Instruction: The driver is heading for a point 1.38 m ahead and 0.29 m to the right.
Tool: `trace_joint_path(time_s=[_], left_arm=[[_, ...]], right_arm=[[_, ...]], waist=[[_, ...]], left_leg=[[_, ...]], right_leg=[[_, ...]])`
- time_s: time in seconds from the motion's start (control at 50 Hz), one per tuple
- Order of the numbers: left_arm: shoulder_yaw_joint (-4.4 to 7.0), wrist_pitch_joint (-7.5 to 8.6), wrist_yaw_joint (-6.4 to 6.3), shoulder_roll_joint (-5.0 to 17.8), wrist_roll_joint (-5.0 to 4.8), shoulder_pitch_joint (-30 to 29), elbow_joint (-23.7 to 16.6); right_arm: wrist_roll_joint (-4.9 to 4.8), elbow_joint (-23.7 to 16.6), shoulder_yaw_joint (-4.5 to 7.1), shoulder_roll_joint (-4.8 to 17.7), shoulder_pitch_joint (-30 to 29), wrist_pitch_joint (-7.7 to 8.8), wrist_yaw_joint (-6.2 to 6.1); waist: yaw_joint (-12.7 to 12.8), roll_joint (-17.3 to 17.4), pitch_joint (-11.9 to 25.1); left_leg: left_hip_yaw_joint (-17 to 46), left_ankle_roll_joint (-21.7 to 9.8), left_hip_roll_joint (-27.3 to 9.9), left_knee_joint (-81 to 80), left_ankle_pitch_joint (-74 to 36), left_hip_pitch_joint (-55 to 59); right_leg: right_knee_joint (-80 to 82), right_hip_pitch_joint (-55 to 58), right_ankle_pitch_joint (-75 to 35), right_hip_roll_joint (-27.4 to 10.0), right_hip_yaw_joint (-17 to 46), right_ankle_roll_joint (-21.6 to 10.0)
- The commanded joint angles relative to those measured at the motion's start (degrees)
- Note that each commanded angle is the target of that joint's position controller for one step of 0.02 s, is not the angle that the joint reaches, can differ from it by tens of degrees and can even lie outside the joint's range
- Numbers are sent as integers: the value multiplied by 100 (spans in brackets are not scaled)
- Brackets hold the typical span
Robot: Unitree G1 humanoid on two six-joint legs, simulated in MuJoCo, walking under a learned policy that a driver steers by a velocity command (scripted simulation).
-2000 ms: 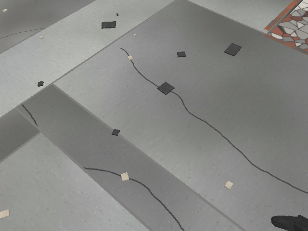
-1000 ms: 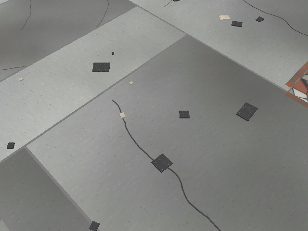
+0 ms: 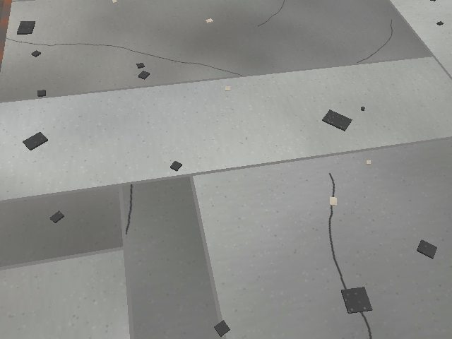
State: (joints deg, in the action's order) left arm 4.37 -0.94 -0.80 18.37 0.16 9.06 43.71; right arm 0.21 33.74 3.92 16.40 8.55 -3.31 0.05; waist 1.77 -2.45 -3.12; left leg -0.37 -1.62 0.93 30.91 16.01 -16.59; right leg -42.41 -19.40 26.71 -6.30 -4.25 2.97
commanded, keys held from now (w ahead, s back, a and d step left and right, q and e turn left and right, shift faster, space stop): no key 0.06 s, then e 0.70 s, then no key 0.24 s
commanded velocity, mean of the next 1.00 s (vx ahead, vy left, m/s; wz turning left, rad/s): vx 0.00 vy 0.00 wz -0.29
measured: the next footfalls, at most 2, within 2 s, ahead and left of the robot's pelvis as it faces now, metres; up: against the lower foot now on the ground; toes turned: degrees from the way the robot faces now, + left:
right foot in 0.34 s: +0.01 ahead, -0.11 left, +0.00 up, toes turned -7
left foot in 0.72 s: +0.07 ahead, +0.13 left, +0.00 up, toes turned -21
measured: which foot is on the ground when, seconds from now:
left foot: down 0.00-0.36, up 0.38-0.70, down 0.72-1.00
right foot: up 0.00-0.32, down 0.34-0.72, up 0.74-1.00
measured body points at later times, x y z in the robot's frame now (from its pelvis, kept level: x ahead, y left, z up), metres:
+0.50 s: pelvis -0.01 +0.00 +0.01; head +0.02 -0.02 +0.45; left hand +0.13 +0.28 -0.09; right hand +0.13 -0.30 -0.10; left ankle -0.02 +0.13 -0.67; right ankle -0.03 -0.11 -0.73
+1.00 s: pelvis -0.01 +0.03 +0.01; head +0.03 +0.03 +0.46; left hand +0.24 +0.24 -0.10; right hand -0.01 -0.26 -0.10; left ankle +0.03 +0.14 -0.73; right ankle -0.08 -0.10 -0.69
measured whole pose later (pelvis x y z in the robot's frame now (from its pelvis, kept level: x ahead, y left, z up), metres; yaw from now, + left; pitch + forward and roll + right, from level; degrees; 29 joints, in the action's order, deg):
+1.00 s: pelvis -0.01 +0.03 +0.01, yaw -23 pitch +0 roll +0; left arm 4.1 -3.0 -1.5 17.9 -0.6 9.5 41.2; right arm 0.3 44.2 2.8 14.4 10.6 0.1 -1.5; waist -1.4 -1.6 -3.4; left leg -2.4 -1.3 -0.7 24.5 13.2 -11.7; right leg -46.9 -21.6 24.4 -0.6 4.3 5.3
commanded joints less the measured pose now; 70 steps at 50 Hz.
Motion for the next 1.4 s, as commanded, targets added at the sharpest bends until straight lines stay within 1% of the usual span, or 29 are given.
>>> trace_joint_path(time_s=[0.02, 0.06, 0.1, 0.14, 0.24, 0.32, 0.36, 0.38, 0.4, 0.42, 0.48, 0.56, 0.64, 0.68, 0.7, 0.72, 0.74, 0.76, 0.78, 0.82, 0.96, 1.04, 1.06, 1.08, 1.1, 1.12, 1.14, 1.22, 1.4], left_arm=[[149, 59, -33, 650, -49, -318, -483], [182, -28, -104, 644, -4, -97, -274], [129, -53, -75, 442, -13, 292, -61], [22, -54, -29, 223, -51, 339, 30], [38, -68, -21, 563, -114, 21, -202], [20, -62, 24, 434, -87, 343, -176], [87, -41, 32, 731, -23, 414, -243], [223, -27, -15, 1218, -62, 460, -228], [220, 11, -15, 1149, -15, 582, -289], [179, 104, -23, 1039, 109, 772, -269], [182, 204, -79, 919, -101, 82, -423], [226, 0, -166, 916, -123, 123, -468], [275, -109, -128, 1030, -136, -36, -583], [242, -146, -128, 959, -209, -287, -657], [200, -146, -141, 820, -202, -211, -662], [106, -137, -124, 481, -94, 4, -672], [136, -79, -126, 492, -123, 75, -863], [267, -44, -136, 953, -83, 174, -757], [359, -66, -127, 1127, -131, 219, -622], [333, -158, -173, 886, -76, 349, -449], [5, -115, -71, 234, -51, -215, -731], [17, -105, -18, 335, -66, 181, -531], [27, -106, -15, 415, -29, 269, -488], [63, -115, -59, 693, 1, 341, -524], [122, -141, -101, 1088, 56, 149, -585], [-12, -101, -39, 557, 77, -97, -611], [-77, -45, 17, 335, 96, -255, -619], [-82, 116, 54, 418, 70, -72, -425], [-118, 129, 40, 329, 51, -88, -131]], right_arm=[[166, -219, 199, 903, 361, 272, -19], [25, -176, 150, 788, -149, 332, -44], [83, -63, -30, 345, -366, 369, -82], [136, 85, -78, 192, -452, 395, -85], [85, 374, 102, 798, -309, 301, -132], [-46, 463, 161, 845, -433, 208, -221], [-51, 525, 180, 706, -283, 208, -266], [82, 345, 146, 469, -370, 242, -278], [114, 250, 122, 400, -914, 248, -309], [49, 187, 155, 438, -1080, 240, -296], [-30, 385, 231, 520, -629, 207, -257], [-68, 414, 149, 284, -620, 306, -204], [-127, 479, 192, 488, -369, 358, -103], [-115, 613, 242, 548, 46, 406, -57], [-82, 668, 295, 689, 210, 420, -69], [23, 636, 383, 1100, 406, 409, -119], [215, 598, 441, 1474, 216, 388, -94], [272, 428, 330, 1137, -24, 453, -89], [219, 387, 229, 807, -315, 493, -106], [27, 389, 160, 638, -543, 519, -136], [7, 649, 128, 776, -103, 419, -194], [-118, 807, 112, 878, -30, 349, -116], [-155, 923, 68, 768, 186, 369, -102], [-52, 962, -3, 616, 368, 438, -69], [125, 914, -79, 356, 584, 524, -26], [161, 926, -102, 379, 296, 517, -59], [139, 913, -84, 502, 84, 497, -67], [62, 1089, -46, 641, 105, 397, -136], [34, 1571, -41, 641, 213, 358, -190]], waist=[[-375, 1208, 985], [-191, 1083, 712], [27, 1052, 829], [-10, 1070, 786], [-278, 1035, 448], [-74, 877, 412], [-90, 248, 453], [-297, -981, 521], [129, -1280, 406], [277, -1135, 505], [-134, -266, 498], [-40, -524, 766], [-22, -816, 769], [-278, -790, 744], [-296, -594, 763], [-195, 512, 901], [-25, 1897, 639], [-52, 1400, 552], [57, 1021, 406], [65, 902, 245], [-312, 1181, 579], [-154, 1138, 586], [-107, 991, 541], [-196, 532, 759], [-553, -642, 855], [-387, -644, 864], [-358, -478, 705], [-277, -359, 397], [-276, 104, 322]], left_leg=[[1866, -1540, -1889, -1073, -3142, 1290], [1419, -1130, -1475, -1132, -2675, 1030], [899, -1039, -1232, -1160, -2912, 718], [581, -936, -1077, -1165, -2523, 666], [1083, -1208, -1562, -1132, -1737, 749], [980, -1059, -1649, -788, -2098, 789], [421, -461, -1126, -32, -1272, 490], [-415, 77, -248, 891, -470, -173], [-323, 326, 320, 1702, 1041, -944], [188, 351, 281, 2900, 2177, -1460], [521, 419, -61, 3016, 1377, -1746], [337, 620, 90, 1688, 812, -1070], [274, 575, 240, 516, 473, -245], [176, 453, 272, -682, -365, 411], [331, 319, 11, -1078, -747, 922], [1495, -102, -1190, -1361, -1031, 1530], [2991, -1089, -2284, -1599, -1489, 1150], [3036, -1478, -2457, -1678, -1354, 850], [2418, -1301, -2093, -1611, -1181, 626], [1653, -998, -1562, -1531, -1055, 687], [846, -1142, -1409, -1282, -2107, 1133], [794, -1013, -1371, -887, -2500, 857], [724, -748, -1256, -779, -2293, 650], [531, -328, -1042, -506, -1745, 243], [-22, 136, -459, -223, -392, -86], [41, 356, -449, -451, 61, 406], [24, 424, -437, -550, -333, 552], [21, 395, -456, -620, -916, 715], [1, 434, -512, -793, -1080, 928]], right_leg=[[-2027, -1304, 863, 163, 595, 111], [-1911, -1272, 155, 144, 657, 159], [-1666, -619, -429, 179, 624, 248], [-735, -170, -665, 127, 572, 271], [62, -100, -287, 272, 372, 122], [790, 152, -847, 391, 161, -178], [1577, 618, -2868, 102, 804, -579], [1838, 889, -3704, -650, 2035, -1216], [2315, 1127, -3905, -1200, 3023, -1940], [2517, 1376, -3935, -1442, 3264, -2236], [2252, 1495, -3736, -845, 2378, -1620], [2079, 1476, -3684, -477, 2180, -1478], [2056, 1016, -3160, -436, 2597, -1449], [1852, 722, -2647, -226, 2729, -1199], [1614, 365, -1998, -3, 2654, -946], [429, -361, -596, 542, 2062, -583], [-727, -1369, 1042, 1232, 1226, -283], [-1900, -1394, 994, 835, 1446, -147], [-2327, -1327, 600, 793, 1459, -110], [-2597, -1443, -45, 788, 1416, 62], [-353, -425, -162, 518, 784, 265], [1659, 717, -1274, 683, 308, 39], [2407, 1181, -1965, 658, 417, -133], [2358, 1903, -3071, 162, 1037, -330], [2010, 1906, -3940, -549, 1778, -823], [2075, 1248, -3313, -654, 1868, -1202], [2123, 1114, -2628, -367, 1694, -1076], [2124, 871, -2462, -4, 1420, -711], [2092, 855, -2505, 196, 1219, -655]])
